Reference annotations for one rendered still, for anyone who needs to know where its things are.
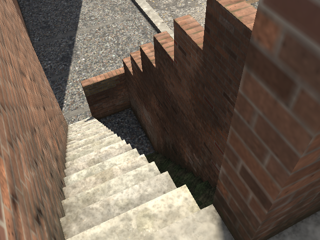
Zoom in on stairs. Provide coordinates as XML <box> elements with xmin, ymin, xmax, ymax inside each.
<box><xmin>60</xmin><ymin>116</ymin><xmax>201</xmax><ymax>240</ymax></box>

